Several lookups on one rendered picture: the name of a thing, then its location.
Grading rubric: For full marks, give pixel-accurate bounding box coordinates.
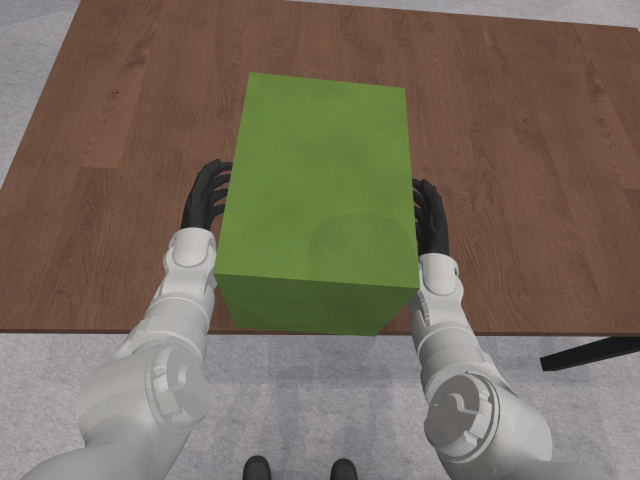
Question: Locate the table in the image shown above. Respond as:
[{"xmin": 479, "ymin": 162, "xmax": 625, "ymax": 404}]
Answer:
[{"xmin": 0, "ymin": 0, "xmax": 640, "ymax": 371}]

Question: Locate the robot foot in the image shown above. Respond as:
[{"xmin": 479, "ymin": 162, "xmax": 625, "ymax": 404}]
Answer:
[
  {"xmin": 330, "ymin": 459, "xmax": 358, "ymax": 480},
  {"xmin": 243, "ymin": 455, "xmax": 272, "ymax": 480}
]

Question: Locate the robot right upper arm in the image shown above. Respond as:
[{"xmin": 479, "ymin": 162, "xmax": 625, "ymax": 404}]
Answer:
[{"xmin": 424, "ymin": 373, "xmax": 618, "ymax": 480}]

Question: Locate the carton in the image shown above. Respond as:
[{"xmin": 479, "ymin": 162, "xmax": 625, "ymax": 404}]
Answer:
[{"xmin": 213, "ymin": 72, "xmax": 420, "ymax": 337}]

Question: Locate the robot left foot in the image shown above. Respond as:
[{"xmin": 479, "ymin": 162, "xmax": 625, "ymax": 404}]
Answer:
[{"xmin": 243, "ymin": 455, "xmax": 272, "ymax": 480}]

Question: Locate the robot right foot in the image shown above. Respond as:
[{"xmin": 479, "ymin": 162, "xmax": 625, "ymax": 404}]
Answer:
[{"xmin": 330, "ymin": 459, "xmax": 358, "ymax": 480}]

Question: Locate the left robot forearm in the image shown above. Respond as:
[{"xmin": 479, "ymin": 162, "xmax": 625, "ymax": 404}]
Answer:
[{"xmin": 76, "ymin": 227, "xmax": 217, "ymax": 440}]

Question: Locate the robot left hand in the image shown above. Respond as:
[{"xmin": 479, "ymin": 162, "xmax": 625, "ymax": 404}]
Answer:
[{"xmin": 180, "ymin": 159, "xmax": 233, "ymax": 231}]

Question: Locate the right robot forearm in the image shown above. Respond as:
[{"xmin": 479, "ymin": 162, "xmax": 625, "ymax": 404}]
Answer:
[{"xmin": 407, "ymin": 253, "xmax": 522, "ymax": 405}]

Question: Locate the robot right hand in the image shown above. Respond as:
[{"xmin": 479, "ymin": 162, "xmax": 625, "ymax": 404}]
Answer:
[{"xmin": 412, "ymin": 178, "xmax": 449, "ymax": 256}]

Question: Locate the robot left upper arm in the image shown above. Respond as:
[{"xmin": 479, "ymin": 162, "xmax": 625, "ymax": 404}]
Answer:
[{"xmin": 20, "ymin": 343, "xmax": 211, "ymax": 480}]

